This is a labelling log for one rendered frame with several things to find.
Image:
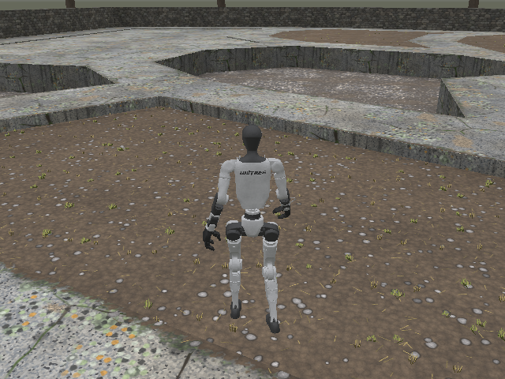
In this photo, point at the robot thigh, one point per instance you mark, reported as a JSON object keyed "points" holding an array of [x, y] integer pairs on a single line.
{"points": [[233, 237], [270, 241]]}

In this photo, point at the right robot hand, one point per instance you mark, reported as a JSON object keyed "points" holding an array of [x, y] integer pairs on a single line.
{"points": [[279, 209]]}

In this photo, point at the left robot hand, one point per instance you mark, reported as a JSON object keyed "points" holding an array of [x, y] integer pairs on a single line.
{"points": [[207, 238]]}

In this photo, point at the right robot forearm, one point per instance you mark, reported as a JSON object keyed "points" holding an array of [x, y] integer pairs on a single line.
{"points": [[285, 203]]}

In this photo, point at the robot left thigh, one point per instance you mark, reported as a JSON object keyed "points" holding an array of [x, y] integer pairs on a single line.
{"points": [[233, 237]]}

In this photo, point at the robot left upper arm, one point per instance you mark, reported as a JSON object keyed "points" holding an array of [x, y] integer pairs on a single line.
{"points": [[224, 181]]}

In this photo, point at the robot right thigh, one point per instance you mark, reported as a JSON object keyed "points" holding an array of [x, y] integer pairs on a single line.
{"points": [[270, 241]]}

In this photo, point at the robot right upper arm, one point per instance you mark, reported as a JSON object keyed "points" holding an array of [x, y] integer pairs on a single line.
{"points": [[280, 177]]}

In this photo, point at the left robot forearm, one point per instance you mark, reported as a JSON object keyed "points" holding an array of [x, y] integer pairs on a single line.
{"points": [[216, 210]]}

